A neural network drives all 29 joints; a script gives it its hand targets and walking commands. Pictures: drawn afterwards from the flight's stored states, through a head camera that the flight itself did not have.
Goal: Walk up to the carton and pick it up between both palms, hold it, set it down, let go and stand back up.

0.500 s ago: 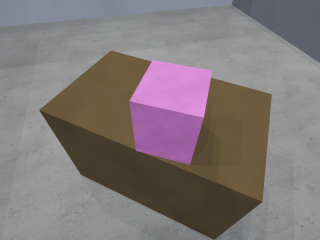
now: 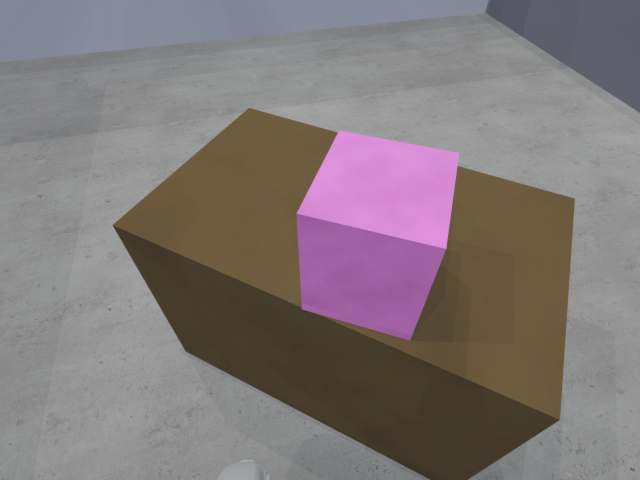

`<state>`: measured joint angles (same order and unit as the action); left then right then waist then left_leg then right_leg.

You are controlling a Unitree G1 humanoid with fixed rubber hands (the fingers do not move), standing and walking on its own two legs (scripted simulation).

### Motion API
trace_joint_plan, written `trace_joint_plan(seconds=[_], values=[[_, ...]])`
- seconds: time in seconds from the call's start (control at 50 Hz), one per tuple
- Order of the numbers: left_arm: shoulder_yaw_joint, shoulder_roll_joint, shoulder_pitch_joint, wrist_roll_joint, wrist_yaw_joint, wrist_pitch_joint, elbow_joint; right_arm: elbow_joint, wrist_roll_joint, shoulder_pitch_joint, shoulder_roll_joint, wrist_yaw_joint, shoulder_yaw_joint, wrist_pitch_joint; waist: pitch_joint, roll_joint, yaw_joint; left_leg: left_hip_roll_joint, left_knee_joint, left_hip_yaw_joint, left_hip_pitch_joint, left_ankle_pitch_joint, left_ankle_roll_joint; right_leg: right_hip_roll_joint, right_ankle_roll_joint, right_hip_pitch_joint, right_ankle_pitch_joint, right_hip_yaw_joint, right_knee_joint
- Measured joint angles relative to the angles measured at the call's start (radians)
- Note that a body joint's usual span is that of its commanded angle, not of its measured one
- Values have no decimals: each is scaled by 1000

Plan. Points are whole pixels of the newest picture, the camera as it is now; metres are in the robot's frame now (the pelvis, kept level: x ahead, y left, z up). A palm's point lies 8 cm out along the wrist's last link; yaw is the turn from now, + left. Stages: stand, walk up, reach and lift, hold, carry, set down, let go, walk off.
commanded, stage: walk up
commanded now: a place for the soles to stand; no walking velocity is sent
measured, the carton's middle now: (374, 236) +0.50 -0.07 -0.02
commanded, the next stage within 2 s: none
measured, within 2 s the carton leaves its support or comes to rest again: neither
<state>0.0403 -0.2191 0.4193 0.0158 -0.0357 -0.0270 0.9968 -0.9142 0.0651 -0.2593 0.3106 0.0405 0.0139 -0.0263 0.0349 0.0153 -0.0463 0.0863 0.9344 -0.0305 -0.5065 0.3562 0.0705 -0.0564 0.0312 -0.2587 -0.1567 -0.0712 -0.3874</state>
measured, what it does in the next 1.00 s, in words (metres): walks ahead, turning right: left foot, then right foot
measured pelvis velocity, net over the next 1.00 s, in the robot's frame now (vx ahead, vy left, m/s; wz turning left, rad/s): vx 0.11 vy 0.09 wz -0.34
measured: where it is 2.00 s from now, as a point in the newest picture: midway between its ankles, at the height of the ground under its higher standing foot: outside the picture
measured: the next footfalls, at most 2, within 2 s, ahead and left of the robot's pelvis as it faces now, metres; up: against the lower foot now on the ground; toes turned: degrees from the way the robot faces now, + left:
left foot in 0.16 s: +0.10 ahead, +0.18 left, +0.00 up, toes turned -1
right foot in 0.62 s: +0.12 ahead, -0.04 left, +0.00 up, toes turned -20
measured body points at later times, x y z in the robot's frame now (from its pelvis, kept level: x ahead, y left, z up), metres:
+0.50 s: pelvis +0.07 +0.10 -0.01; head +0.09 +0.12 +0.44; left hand +0.13 +0.34 -0.17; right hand +0.00 -0.12 -0.14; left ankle +0.06 +0.18 -0.75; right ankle +0.07 -0.05 -0.71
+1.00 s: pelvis +0.11 +0.09 -0.01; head +0.12 +0.09 +0.44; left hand +0.26 +0.30 -0.16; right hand +0.06 -0.15 -0.15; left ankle +0.15 +0.20 -0.75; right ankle +0.09 -0.02 -0.75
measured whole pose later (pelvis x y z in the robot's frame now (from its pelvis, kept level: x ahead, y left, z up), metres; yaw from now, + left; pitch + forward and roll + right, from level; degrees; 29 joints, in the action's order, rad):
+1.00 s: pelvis +0.11 +0.09 -0.01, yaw -20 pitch -2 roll +0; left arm -0.01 -0.22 0.21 0.01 -0.02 0.02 1.00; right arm -0.95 0.02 -0.31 0.21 -0.02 -0.04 0.01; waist 0.04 0.00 0.01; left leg 0.04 0.52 -0.05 -0.19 0.29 0.01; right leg 0.01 0.02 -0.20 -0.25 -0.04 -0.50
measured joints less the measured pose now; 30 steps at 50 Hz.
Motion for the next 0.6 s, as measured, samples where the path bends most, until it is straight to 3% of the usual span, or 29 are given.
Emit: trace_joint_plan(seconds=[0.06,0.12,0.16,0.2,0.24,0.3,0.46,0.6], values=[[2,-6,36,1,10,14,2,17,-14,11,-2,-1,3,-6,3,4,-10,5,-85,14,33,-44,-1,-13,-38,3,20,32,-32],[2,-20,39,2,18,34,-3,29,-26,1,-20,-13,-4,-3,-6,0,-23,-11,-204,2,128,-67,-13,-21,-60,-23,-46,63,-116],[0,-28,35,1,21,46,-14,41,-26,-17,-30,-28,-10,13,-15,6,-14,-26,-309,-2,206,-55,-22,-13,-57,-65,-161,82,-222],[0,-48,15,5,18,58,-19,36,-30,-24,-68,-43,-29,23,-1,-32,-2,-40,-270,-32,208,-45,-56,19,-32,-114,-286,161,-358],[-2,-58,-4,11,14,57,-31,29,-40,-45,-98,-54,-49,22,0,-51,13,-35,-278,-53,226,-31,-77,64,-25,-166,-297,192,-484],[1,-67,-28,11,20,40,-39,11,-47,-74,-126,-59,-63,26,1,-71,25,-31,-368,-92,283,-63,-92,83,-37,-213,-227,178,-561],[-5,-37,-50,14,19,40,-15,-28,-33,-118,-150,-68,-72,59,13,-77,49,-31,-470,-195,373,-61,-111,79,-32,-192,-97,150,-486],[-29,22,-125,21,12,33,-64,-60,-17,-132,-139,-65,-78,39,56,-39,76,-7,-369,-258,356,27,-103,62,-16,-105,-99,31,-281]])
